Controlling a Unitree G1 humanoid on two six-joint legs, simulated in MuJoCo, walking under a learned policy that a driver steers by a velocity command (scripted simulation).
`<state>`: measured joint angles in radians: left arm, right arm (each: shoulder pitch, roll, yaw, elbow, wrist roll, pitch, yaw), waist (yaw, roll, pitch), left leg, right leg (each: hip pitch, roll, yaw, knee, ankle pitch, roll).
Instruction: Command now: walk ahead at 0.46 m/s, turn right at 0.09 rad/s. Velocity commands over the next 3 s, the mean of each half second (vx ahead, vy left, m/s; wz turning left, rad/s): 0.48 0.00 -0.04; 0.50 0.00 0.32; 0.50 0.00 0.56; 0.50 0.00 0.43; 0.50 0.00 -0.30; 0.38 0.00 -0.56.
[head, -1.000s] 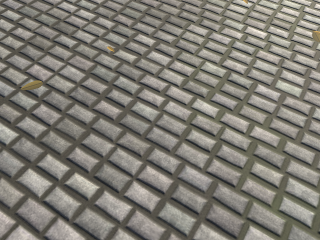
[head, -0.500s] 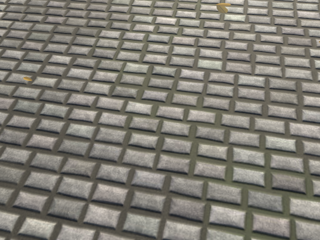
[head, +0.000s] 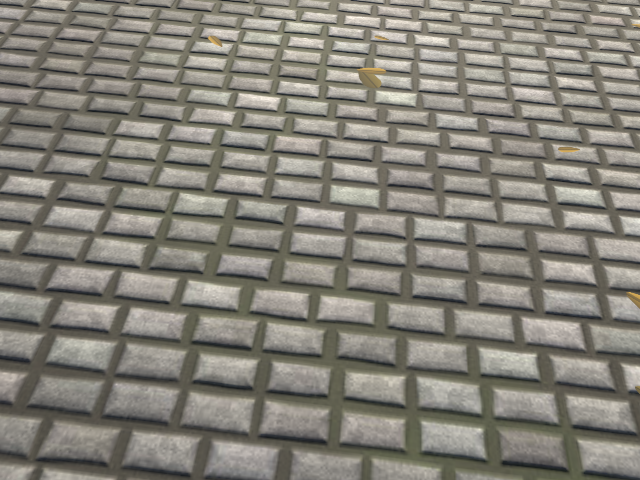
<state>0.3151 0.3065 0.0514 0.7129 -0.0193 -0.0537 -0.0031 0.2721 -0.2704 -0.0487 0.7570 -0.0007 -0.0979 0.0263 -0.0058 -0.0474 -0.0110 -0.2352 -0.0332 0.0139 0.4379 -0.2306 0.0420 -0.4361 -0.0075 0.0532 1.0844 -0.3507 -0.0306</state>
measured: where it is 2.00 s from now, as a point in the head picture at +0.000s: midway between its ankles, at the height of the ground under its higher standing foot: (241, 276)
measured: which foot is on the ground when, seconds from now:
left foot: down 0.00-0.36, up 0.38-0.88, down 0.90-1.00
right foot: up 0.00-0.32, down 0.34-0.92, up 0.94-1.00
